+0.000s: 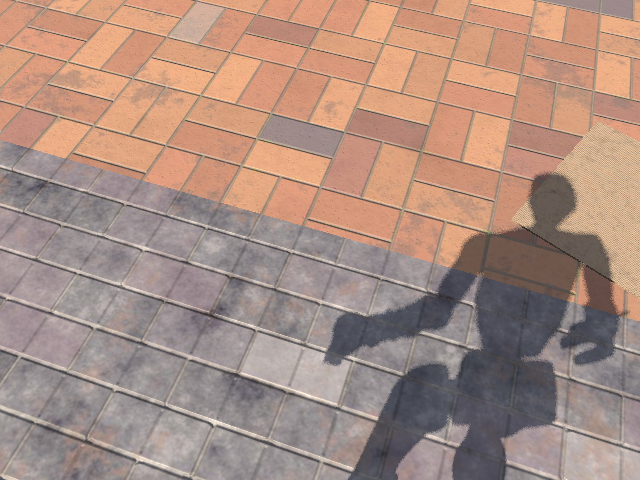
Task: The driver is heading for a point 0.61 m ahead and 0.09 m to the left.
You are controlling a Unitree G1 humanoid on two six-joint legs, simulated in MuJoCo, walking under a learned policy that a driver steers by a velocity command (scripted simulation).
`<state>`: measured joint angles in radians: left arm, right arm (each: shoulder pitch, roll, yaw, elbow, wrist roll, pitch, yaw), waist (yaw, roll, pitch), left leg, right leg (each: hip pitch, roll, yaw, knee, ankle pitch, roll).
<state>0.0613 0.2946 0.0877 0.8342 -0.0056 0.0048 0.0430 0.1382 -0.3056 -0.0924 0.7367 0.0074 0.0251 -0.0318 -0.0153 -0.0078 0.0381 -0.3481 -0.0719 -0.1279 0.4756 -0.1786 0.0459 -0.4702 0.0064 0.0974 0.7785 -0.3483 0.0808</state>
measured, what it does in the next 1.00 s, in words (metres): walks ahead, turning left: right foot, then left foot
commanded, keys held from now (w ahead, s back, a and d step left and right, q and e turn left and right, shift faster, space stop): q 0.38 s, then no key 0.04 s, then w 0.58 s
